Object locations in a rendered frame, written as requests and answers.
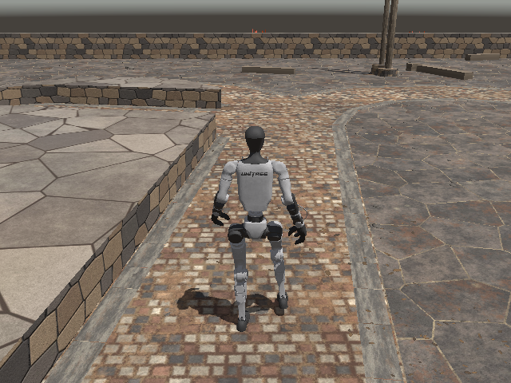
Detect right robot hand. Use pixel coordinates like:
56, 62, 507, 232
288, 224, 307, 245

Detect robot left forearm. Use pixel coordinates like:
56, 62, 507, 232
212, 191, 225, 216

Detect left robot thigh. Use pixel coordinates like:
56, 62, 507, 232
228, 223, 248, 282

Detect robot right upper arm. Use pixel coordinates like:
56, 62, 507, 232
271, 160, 294, 206

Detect robot left upper arm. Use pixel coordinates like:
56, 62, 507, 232
216, 160, 239, 203

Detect left robot hand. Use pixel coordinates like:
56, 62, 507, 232
211, 212, 230, 226

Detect robot right forearm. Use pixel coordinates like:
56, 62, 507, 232
287, 193, 304, 228

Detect robot left shin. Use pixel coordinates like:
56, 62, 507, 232
234, 268, 247, 321

